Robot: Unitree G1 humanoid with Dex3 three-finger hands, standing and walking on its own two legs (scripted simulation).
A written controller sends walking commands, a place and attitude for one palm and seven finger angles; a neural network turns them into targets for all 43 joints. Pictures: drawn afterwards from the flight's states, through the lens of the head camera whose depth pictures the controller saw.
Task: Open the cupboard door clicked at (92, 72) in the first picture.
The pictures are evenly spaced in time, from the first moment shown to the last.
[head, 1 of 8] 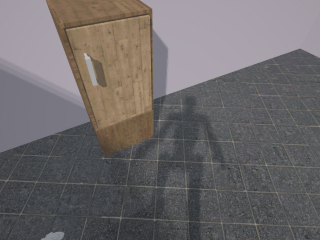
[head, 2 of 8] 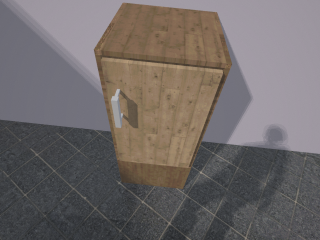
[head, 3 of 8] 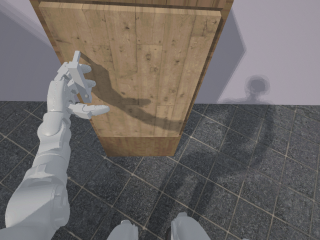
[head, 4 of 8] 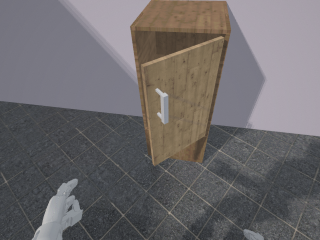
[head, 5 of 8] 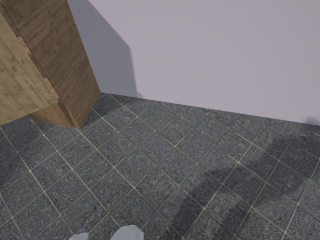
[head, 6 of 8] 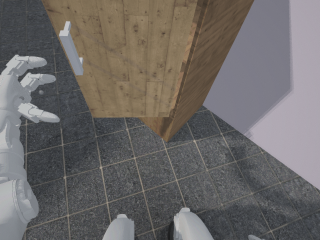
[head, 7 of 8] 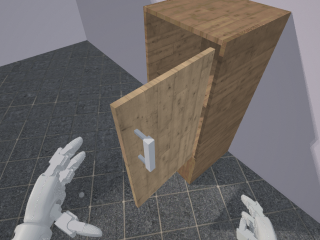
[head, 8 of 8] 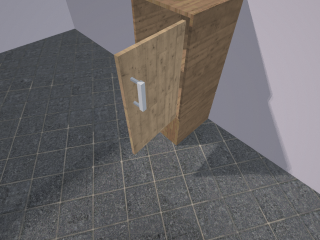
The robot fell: no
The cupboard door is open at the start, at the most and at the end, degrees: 0 96 95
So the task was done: yes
